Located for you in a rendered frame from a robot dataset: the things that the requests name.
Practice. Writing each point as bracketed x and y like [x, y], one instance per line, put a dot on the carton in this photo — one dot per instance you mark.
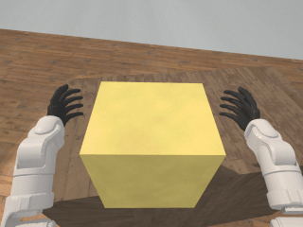
[151, 144]

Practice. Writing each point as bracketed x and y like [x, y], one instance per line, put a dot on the right robot hand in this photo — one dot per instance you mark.
[247, 107]

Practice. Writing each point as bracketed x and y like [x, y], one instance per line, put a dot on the robot right upper arm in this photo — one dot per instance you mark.
[287, 222]

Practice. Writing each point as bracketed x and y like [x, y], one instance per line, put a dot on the right robot forearm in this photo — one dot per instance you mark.
[279, 167]

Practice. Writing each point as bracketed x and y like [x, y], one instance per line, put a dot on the left robot hand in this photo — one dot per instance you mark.
[58, 104]

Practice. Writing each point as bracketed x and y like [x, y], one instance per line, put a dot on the left robot forearm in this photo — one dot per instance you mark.
[31, 189]

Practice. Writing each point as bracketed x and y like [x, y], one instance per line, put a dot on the pedestal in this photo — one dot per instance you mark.
[237, 191]

